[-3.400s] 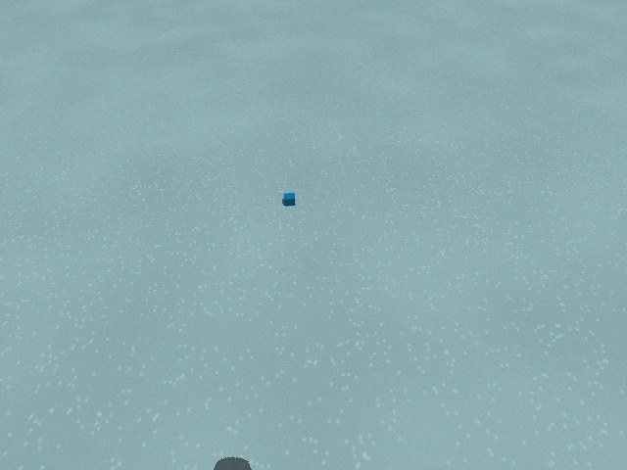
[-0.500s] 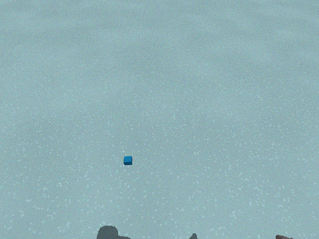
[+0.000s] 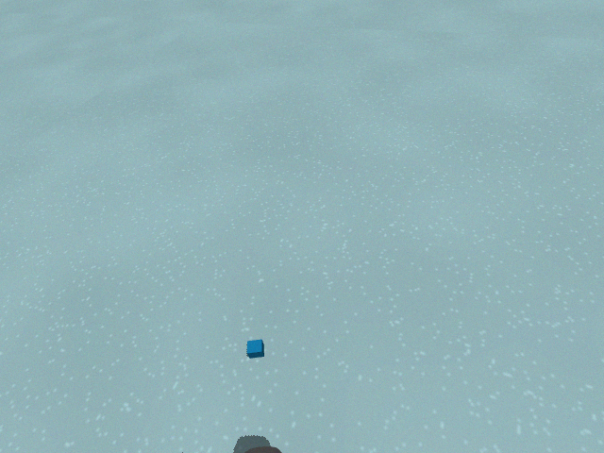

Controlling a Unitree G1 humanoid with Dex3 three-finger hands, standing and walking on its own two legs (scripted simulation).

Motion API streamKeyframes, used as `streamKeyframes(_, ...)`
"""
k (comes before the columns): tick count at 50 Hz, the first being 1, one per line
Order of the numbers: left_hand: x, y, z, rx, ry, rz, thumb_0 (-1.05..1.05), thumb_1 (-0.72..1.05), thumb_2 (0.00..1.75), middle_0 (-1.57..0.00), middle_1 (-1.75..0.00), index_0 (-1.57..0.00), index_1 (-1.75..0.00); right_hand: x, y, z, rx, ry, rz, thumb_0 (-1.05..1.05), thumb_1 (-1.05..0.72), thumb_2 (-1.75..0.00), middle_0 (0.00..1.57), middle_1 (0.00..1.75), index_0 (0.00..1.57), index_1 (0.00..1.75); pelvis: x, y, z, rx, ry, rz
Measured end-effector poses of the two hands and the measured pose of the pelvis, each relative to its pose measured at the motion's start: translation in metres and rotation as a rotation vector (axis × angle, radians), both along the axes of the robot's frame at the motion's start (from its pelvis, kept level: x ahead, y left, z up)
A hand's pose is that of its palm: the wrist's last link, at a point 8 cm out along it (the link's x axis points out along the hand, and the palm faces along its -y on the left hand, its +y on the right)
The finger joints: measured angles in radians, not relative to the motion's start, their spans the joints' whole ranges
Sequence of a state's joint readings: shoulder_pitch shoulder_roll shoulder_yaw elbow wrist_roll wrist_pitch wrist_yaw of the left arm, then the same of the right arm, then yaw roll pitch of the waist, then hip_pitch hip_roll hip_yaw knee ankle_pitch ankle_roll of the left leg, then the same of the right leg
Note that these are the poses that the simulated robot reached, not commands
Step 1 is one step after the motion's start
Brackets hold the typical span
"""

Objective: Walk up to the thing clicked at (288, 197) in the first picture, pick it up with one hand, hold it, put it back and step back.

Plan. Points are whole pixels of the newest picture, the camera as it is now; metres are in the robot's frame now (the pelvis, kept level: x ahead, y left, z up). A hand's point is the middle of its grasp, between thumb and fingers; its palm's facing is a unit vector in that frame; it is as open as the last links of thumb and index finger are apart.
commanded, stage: walk up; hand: left
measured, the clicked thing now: (255, 348) +0.58 +0.27 -0.74
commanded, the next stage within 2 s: none
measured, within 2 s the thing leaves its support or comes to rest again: neither
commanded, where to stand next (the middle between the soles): +0.19 +0.03 m, yaw -1 degrees
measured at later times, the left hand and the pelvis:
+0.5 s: hand out of the picture +0.15 +0.33 -0.17, palm faces -0.06 -0.95 -0.31, open 7.4 cm; pelvis +0.09 +0.06 +0.00, yaw -1 degrees
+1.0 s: hand (152, 413) +0.22 +0.29 -0.14, palm faces -0.04 -0.94 -0.33, open 7.4 cm; pelvis +0.11 +0.04 +0.01, yaw -2 degrees
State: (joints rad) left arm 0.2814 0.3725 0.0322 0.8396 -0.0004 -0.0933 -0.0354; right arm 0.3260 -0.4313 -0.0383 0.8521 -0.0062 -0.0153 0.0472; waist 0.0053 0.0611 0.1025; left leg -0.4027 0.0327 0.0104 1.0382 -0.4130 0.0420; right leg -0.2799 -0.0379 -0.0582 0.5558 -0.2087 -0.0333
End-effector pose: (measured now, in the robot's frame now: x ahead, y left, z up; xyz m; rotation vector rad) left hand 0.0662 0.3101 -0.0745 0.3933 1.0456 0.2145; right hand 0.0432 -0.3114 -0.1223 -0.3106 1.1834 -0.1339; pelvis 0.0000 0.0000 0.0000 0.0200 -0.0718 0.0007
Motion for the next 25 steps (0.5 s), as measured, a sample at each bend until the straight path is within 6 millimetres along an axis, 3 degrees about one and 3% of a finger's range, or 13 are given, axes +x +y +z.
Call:
streamKeyframes(7,0.003,0.025,-0.003,0.000,0.071,0.030,0.01,0.90,0.90,-0.20,-0.30,-0.20,-0.30,0.040,0.005,0.016,-0.037,-0.006,0.015,0.01,-0.91,-0.90,0.20,0.30,0.20,0.30,0.033,0.015,0.004,-0.026,0.013,0.002)
streamKeyframes(14,0.029,0.061,-0.045,-0.039,0.123,0.060,0.01,0.90,0.90,-0.20,-0.30,-0.20,-0.30,0.077,0.031,0.023,-0.132,-0.010,0.006,0.01,-0.91,-0.90,0.20,0.30,0.20,0.30,0.066,0.045,-0.012,-0.031,0.019,0.007)
streamKeyframes(20,0.060,0.061,-0.057,-0.093,0.172,0.025,0.01,0.91,0.90,-0.20,-0.30,-0.20,-0.30,0.097,0.059,0.041,-0.131,-0.053,-0.007,0.01,-0.90,-0.90,0.20,0.30,0.20,0.30,0.083,0.060,-0.003,-0.049,0.023,-0.008)
streamKeyframes(25,0.079,0.061,-0.055,-0.100,0.175,0.017,0.01,0.91,0.90,-0.20,-0.30,-0.20,-0.30,0.106,0.064,0.045,-0.134,-0.060,-0.018,0.01,-0.90,-0.90,0.20,0.30,0.20,0.30,0.093,0.063,0.002,-0.041,0.021,-0.018)
